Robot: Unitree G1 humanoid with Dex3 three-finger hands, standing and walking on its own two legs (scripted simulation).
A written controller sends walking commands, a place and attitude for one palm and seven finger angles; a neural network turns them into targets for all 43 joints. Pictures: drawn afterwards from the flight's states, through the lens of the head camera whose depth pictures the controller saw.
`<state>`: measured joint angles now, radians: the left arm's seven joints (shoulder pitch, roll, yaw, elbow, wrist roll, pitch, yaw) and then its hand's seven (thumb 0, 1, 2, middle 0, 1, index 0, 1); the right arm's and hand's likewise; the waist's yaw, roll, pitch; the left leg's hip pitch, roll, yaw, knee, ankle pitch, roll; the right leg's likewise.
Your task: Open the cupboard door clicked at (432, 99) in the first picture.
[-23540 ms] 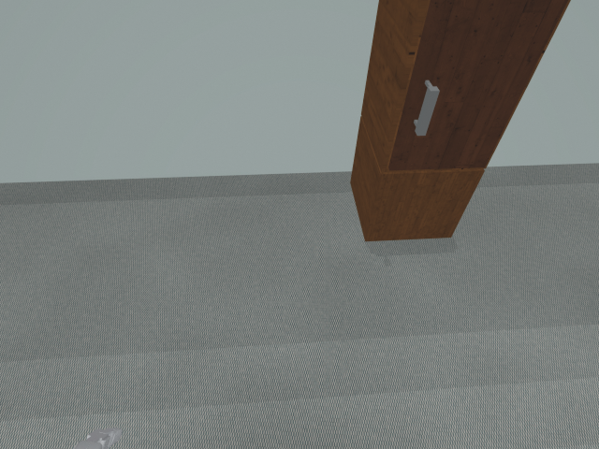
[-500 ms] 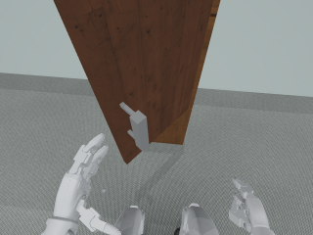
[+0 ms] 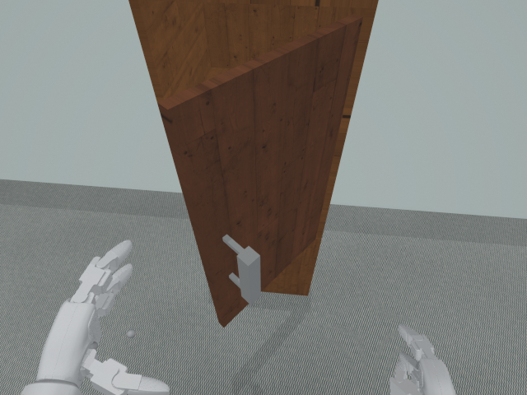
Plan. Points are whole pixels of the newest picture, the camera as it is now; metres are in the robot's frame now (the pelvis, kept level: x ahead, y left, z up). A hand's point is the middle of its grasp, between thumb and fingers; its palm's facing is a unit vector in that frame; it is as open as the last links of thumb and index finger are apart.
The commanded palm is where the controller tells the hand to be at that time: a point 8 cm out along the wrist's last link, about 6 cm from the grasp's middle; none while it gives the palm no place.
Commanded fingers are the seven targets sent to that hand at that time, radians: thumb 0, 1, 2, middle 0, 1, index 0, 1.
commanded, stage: draw the hand back to the body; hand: left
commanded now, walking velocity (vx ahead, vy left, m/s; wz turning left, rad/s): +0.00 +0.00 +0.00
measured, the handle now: (240, 269) +0.34 +0.07 -0.03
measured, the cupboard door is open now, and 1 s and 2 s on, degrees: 52 52 52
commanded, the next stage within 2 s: step back with the hand held close in 0.98 s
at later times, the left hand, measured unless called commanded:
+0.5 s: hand (31, 269) +0.20 +0.26 +0.19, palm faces +0.38 -0.82 -0.43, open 10.2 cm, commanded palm +0.16 +0.30 +0.21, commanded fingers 0.00 0.76 0.84 -0.19 -0.30 -0.19 -0.30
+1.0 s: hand (9, 267) +0.19 +0.25 +0.22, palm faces +0.44 -0.79 -0.42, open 7.4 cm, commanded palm +0.15 +0.29 +0.23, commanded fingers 0.00 0.90 0.90 -0.20 -0.30 -0.20 -0.30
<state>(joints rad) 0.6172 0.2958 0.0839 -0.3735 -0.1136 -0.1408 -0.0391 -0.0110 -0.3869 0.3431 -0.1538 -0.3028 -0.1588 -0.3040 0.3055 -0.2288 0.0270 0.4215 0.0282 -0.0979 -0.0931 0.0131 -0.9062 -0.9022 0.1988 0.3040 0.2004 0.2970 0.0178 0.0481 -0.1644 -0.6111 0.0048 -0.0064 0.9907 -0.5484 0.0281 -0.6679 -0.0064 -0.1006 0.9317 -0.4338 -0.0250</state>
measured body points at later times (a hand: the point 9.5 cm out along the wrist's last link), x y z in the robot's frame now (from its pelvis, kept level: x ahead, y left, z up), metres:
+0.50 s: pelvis +0.02 +0.01 +0.05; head +0.00 -0.01 +0.50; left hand +0.18 +0.30 +0.21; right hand +0.20 -0.20 -0.03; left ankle -0.03 +0.10 -0.68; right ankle +0.02 -0.11 -0.68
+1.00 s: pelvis +0.01 -0.01 +0.06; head -0.02 -0.03 +0.51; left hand +0.16 +0.29 +0.24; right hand +0.19 -0.23 -0.03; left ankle -0.03 +0.10 -0.68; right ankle +0.02 -0.11 -0.68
